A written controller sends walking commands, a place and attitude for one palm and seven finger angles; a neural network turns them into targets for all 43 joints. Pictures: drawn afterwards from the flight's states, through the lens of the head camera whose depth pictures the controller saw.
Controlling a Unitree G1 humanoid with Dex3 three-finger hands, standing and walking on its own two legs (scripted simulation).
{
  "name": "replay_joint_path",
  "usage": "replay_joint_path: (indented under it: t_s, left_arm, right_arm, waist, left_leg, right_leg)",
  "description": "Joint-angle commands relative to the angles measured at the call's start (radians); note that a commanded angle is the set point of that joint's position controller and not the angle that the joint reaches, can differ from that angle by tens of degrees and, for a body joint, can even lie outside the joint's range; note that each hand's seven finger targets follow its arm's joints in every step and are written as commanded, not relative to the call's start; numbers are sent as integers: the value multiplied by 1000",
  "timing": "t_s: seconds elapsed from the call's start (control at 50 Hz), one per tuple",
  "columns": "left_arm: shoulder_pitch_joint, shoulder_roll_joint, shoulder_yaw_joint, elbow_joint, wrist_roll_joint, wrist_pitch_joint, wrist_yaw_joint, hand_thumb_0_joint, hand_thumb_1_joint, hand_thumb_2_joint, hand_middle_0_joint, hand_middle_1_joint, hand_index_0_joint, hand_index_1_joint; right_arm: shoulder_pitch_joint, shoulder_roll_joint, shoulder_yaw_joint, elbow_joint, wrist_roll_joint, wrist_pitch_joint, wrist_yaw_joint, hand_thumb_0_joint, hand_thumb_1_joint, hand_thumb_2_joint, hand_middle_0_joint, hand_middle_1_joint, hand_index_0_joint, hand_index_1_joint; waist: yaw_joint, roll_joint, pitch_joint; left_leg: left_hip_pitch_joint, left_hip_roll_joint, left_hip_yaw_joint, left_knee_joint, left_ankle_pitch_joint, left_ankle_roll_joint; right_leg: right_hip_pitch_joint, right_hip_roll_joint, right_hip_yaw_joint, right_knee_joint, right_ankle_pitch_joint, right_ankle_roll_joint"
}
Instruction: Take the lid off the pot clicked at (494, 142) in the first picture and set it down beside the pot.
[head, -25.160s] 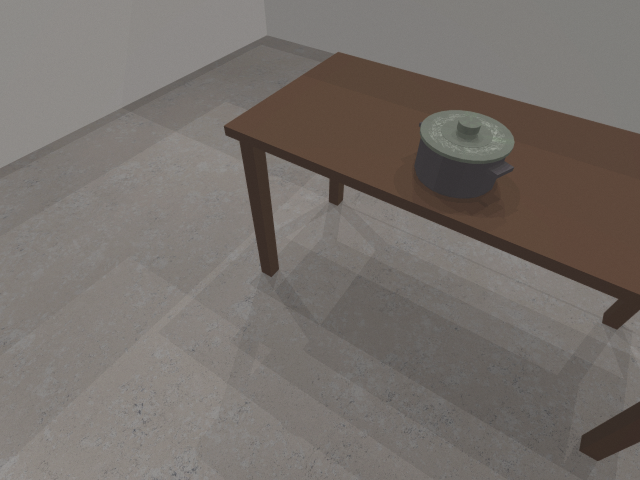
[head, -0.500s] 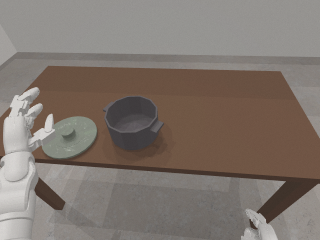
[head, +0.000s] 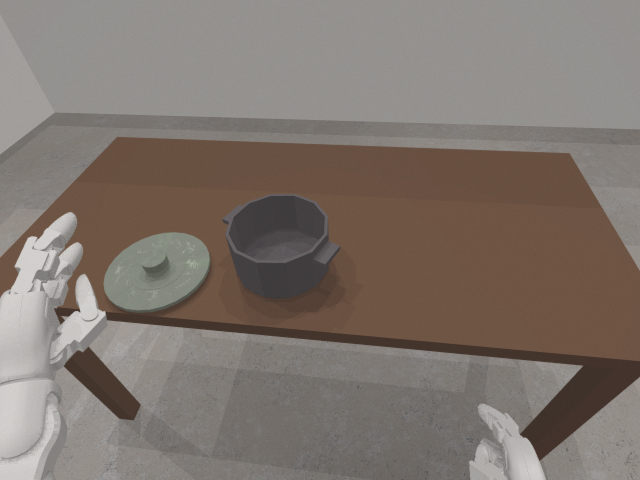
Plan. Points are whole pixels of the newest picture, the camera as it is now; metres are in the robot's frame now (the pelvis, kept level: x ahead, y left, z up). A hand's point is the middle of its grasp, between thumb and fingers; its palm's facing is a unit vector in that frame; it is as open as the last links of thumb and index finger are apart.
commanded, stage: draw the hand back to the body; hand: left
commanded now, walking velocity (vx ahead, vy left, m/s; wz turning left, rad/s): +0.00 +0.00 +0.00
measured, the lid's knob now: (154, 261) +0.50 +0.39 -0.07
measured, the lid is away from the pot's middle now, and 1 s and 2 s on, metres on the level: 0.25 0.25 0.25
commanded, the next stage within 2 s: step back with the hand held close in 0.40 s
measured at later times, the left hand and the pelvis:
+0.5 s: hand (72, 362) +0.18 +0.25 +0.15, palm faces +0.39 -0.84 -0.37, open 7.4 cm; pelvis +0.00 +0.02 +0.00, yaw +1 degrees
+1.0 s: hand (48, 386) +0.16 +0.27 +0.14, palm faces +0.25 -0.82 -0.52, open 7.4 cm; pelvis -0.03 +0.04 -0.01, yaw +0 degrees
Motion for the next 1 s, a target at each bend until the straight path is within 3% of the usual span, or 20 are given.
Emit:
replay_joint_path:
  t_s: [0.0, 0.04, 0.12, 0.22, 0.28, 0.32, 0.4, 0.48, 0.5, 0.52, 0.54, 0.56, 0.58, 0.62, 0.72, 0.74, 0.82, 0.88, 0.9, 0.98]
  left_arm:
    - [-49, 198, 118, -253, -3, -61, 17, 0, 900, 900, -200, -300, -200, -300]
    - [-16, 169, 80, -295, 1, -62, 13, 0, 900, 900, -200, -300, -200, -300]
    - [64, 209, 113, -430, 12, -75, 21, 0, 900, 900, -200, -300, -200, -300]
    - [199, 173, 103, -443, 14, -64, 19, 0, 900, 900, -200, -300, -200, -300]
    - [143, 147, 74, -423, 13, -55, 23, 0, 900, 900, -200, -300, -200, -300]
    - [101, 174, 89, -465, 21, -61, 27, 0, 900, 900, -200, -300, -200, -300]
    - [188, 173, 97, -488, 23, -58, 31, 0, 900, 900, -200, -300, -200, -300]
    - [200, 152, 81, -464, 21, -46, 29, 0, 900, 900, -200, -300, -200, -300]
    - [-40, 362, 281, -641, 23, -106, 39, 0, 900, 900, -200, -300, -200, -300]
    - [-53, 350, 278, -602, 24, -132, 35, 0, 900, 900, -200, -300, -200, -300]
    - [78, 271, 225, -494, 24, -133, 28, 0, 900, 900, -200, -300, -200, -300]
    - [178, 205, 179, -411, 25, -114, 18, 0, 900, 900, -200, -300, -200, -300]
    - [223, 157, 135, -378, 30, -103, 6, 0, 900, 900, -200, -300, -200, -300]
    - [287, 128, 113, -379, 28, -103, -7, 0, 900, 900, -200, -300, -200, -300]
    - [357, 217, 177, -529, 39, -115, 0, 0, 900, 900, -200, -300, -200, -300]
    - [375, 211, 175, -551, 39, -116, 4, 0, 900, 900, -200, -300, -200, -300]
    - [395, 282, 232, -672, 32, -113, 31, 0, 900, 900, -200, -300, -200, -300]
    - [413, 254, 220, -664, 25, -106, 41, 0, 900, 900, -200, -300, -200, -300]
    - [411, 249, 216, -666, 25, -107, 43, 0, 900, 900, -200, -300, -200, -300]
    - [400, 223, 210, -602, 29, -111, 47, 0, 900, 900, -200, -300, -200, -300]
  right_arm:
    - [-151, -99, -35, -168, -10, -56, -9, 0, -900, -900, 200, 300, 200, 300]
    - [-157, -93, -36, -176, -8, -60, -8, 0, -900, -900, 200, 300, 200, 300]
    - [-152, -96, -34, -185, -16, -80, -5, 0, -900, -900, 200, 300, 200, 300]
    - [-151, -87, -39, -183, -17, -76, -5, 0, -900, -900, 200, 300, 200, 300]
    - [-147, -86, -40, -177, -16, -71, -13, 0, -900, -900, 200, 300, 200, 300]
    - [-149, -94, -34, -181, -19, -76, -16, 0, -900, -900, 200, 300, 200, 300]
    - [-143, -92, -38, -186, -25, -80, -15, 0, -900, -900, 200, 300, 200, 300]
    - [-142, -85, -39, -178, -23, -72, -10, 0, -900, -900, 200, 300, 200, 300]
    - [-110, -114, -37, -231, -11, -46, -12, 0, -900, -900, 200, 300, 200, 300]
    - [-109, -85, -25, -216, -18, -38, -15, 0, -900, -900, 200, 300, 200, 300]
    - [-103, -87, -29, -194, -27, -31, -16, 0, -900, -900, 200, 300, 200, 300]
    - [-89, -89, -39, -197, -23, -18, -13, 0, -900, -900, 200, 300, 200, 300]
    - [-81, -100, -48, -210, -23, -3, -10, 0, -900, -900, 200, 300, 200, 300]
    - [-83, -104, -58, -227, -20, 14, -4, 0, -900, -900, 200, 300, 200, 300]
    - [-90, -109, -74, -275, -17, 59, -3, 0, -900, -900, 200, 300, 200, 300]
    - [-90, -100, -72, -286, -15, 65, -4, 0, -900, -900, 200, 300, 200, 300]
    - [-89, -101, -75, -308, -6, 70, -14, 0, -900, -900, 200, 300, 200, 300]
    - [-74, -94, -80, -299, -6, 63, -17, 0, -900, -900, 200, 300, 200, 300]
    - [-67, -98, -82, -297, -8, 58, -16, 0, -900, -900, 200, 300, 200, 300]
    - [-47, -106, -92, -282, -10, 42, -13, 0, -900, -900, 200, 300, 200, 300]
  waist:
    - [12, -32, -82]
    - [4, -9, -54]
    - [15, 20, -96]
    - [15, -31, -60]
    - [-2, -27, -10]
    - [0, 5, -28]
    - [19, -16, -98]
    - [12, -23, -70]
    - [0, 4, -8]
    - [-9, -2, 17]
    - [-15, -58, 43]
    - [-22, -103, 9]
    - [-24, -100, -17]
    - [-24, -44, -80]
    - [-19, -30, -174]
    - [-20, -40, -175]
    - [-19, 32, -196]
    - [-25, 71, -170]
    - [-27, 90, -164]
    - [-37, 35, -124]
  left_leg:
    - [11, 8, 22, -44, 159, 37]
    - [5, 11, 21, -45, 131, 35]
    - [17, 10, 8, -39, 151, 34]
    - [-11, 15, 9, -27, 167, 32]
    - [-22, 14, 10, -24, 122, 34]
    - [-13, 11, -1, -30, 108, 33]
    - [3, 10, -2, -20, 175, 35]
    - [-12, 15, -1, -15, 206, 30]
    - [-71, 38, -27, 2, 113, 50]
    - [-97, 35, -41, 11, 68, 46]
    - [-109, 41, -48, 23, 76, 49]
    - [-90, 48, -45, 34, 101, 47]
    - [-82, 52, -41, 47, 138, 48]
    - [-72, 69, -38, 44, 224, 50]
    - [-107, 99, -64, 57, 358, 58]
    - [-120, 101, -67, 62, 354, 57]
    - [-168, 124, -101, 61, 401, 58]
    - [-177, 148, -113, 58, 415, 60]
    - [-191, 155, -122, 54, 398, 61]
    - [-272, 160, -125, 49, 187, 66]
  right_leg:
    - [-24, -22, -19, -51, 123, 5]
    - [-44, -21, -16, -56, 89, 6]
    - [-25, -22, -18, -45, 106, 0]
    - [-40, -21, -24, -36, 120, 1]
    - [-74, -21, -19, -48, 76, 4]
    - [-73, -21, -20, -46, 59, 2]
    - [-24, -24, -24, -23, 121, -2]
    - [-28, -23, -26, -16, 152, -2]
    - [-87, -71, 108, -29, 231, 0]
    - [-104, -92, 114, -26, 220, -10]
    - [-127, -99, 112, -23, 230, -9]
    - [-126, -106, 114, -9, 238, -4]
    - [-123, -108, 101, 6, 256, 2]
    - [-109, -110, 79, 45, 285, 10]
    - [-85, -107, 36, 126, 285, 17]
    - [-86, -106, 30, 135, 269, 18]
    - [-97, -94, 21, 191, 211, 25]
    - [-150, -84, 14, 215, 77, 30]
    - [-160, -82, 13, 223, 33, 30]
    - [-176, -88, 22, 231, -37, 23]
